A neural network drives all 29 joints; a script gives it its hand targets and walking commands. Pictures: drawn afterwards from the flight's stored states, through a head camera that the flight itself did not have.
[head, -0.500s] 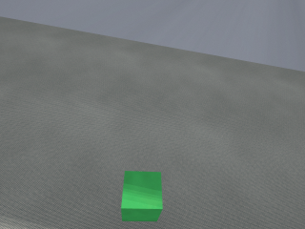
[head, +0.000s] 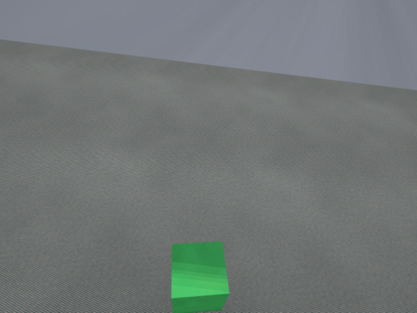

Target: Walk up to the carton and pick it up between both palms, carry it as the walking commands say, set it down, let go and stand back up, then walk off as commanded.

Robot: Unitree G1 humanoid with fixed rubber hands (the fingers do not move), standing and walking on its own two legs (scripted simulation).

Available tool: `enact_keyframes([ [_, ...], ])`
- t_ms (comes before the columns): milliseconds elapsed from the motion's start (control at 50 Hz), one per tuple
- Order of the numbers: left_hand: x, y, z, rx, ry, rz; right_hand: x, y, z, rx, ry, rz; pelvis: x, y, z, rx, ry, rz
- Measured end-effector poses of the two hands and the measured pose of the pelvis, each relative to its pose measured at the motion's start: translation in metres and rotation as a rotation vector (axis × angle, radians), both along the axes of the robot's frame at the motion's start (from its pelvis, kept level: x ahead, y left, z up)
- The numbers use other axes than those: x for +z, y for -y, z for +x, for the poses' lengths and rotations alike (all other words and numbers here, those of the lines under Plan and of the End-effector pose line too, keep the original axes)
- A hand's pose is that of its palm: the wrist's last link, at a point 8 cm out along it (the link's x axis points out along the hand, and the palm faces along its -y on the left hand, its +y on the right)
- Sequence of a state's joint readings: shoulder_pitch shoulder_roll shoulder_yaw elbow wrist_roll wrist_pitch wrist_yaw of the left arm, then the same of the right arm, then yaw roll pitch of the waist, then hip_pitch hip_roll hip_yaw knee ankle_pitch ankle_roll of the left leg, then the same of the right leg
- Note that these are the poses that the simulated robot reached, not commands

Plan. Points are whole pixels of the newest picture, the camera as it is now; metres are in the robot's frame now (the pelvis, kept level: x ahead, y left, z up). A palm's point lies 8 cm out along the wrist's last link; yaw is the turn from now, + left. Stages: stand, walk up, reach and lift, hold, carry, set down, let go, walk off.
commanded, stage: walk up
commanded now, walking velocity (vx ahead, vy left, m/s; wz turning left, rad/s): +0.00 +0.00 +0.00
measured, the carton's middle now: (197, 278) +0.42 -0.01 -0.64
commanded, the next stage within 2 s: none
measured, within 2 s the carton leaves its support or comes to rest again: neither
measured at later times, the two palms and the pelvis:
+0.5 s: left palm out of the picture +0.05 +0.21 -0.14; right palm out of the picture +0.03 -0.23 -0.13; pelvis +0.04 -0.01 +0.01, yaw -1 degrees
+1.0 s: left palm out of the picture +0.05 +0.21 -0.15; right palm out of the picture +0.02 -0.21 -0.14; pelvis +0.05 -0.01 +0.01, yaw -1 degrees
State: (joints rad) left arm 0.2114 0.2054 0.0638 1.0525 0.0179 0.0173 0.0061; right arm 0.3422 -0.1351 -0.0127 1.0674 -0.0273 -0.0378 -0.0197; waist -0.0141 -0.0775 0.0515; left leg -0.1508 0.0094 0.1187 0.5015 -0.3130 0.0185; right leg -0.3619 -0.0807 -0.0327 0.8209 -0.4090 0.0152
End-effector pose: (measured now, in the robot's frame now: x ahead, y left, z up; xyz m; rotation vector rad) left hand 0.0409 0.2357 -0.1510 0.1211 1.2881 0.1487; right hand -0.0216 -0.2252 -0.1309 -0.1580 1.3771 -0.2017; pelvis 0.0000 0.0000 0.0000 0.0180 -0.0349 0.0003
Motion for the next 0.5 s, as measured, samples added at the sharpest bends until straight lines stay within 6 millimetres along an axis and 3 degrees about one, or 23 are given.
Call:
enact_keyframes([
  [100,0.006,0.017,0.054,-0.052,0.081,0.003,-0.013,-0.011,0.008,-0.046,-0.009,0.049,-0.002,0.004,0.011,-0.023,0.013,0.002],
  [220,0.017,0.033,0.074,-0.07,0.098,-0.017,-0.012,-0.019,0.028,-0.062,-0.005,0.078,0.006,0.005,0.023,-0.019,0.004,-0.021],
  [340,0.015,0.031,0.055,-0.016,0.042,-0.007,-0.006,-0.01,0.038,-0.048,-0.027,0.056,0.009,0.007,0.031,-0.021,-0.003,-0.028],
  [500,0.009,0.025,0.007,0.018,-0.11,-0.001,-0.002,0.0,0.049,-0.04,-0.047,0.026,0.011,0.009,0.04,-0.023,-0.009,-0.032],
])
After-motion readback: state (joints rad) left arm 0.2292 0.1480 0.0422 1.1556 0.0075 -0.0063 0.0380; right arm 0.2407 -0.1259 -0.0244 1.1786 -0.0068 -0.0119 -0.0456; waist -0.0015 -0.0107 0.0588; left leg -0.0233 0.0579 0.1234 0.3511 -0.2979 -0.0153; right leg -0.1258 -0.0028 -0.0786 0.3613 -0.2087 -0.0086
